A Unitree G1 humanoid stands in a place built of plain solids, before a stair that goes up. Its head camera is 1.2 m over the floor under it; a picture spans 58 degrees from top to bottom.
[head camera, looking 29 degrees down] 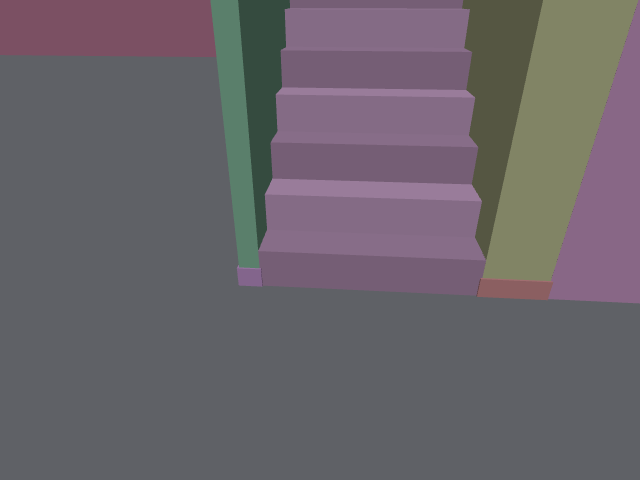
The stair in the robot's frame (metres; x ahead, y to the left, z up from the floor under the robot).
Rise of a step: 0.19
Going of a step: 0.21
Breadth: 1.02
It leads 5 degrees to the right of straight ahead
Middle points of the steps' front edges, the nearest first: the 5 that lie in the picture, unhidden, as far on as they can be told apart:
1.67 -0.23 0.19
1.88 -0.24 0.39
2.09 -0.26 0.58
2.30 -0.28 0.77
2.51 -0.29 0.96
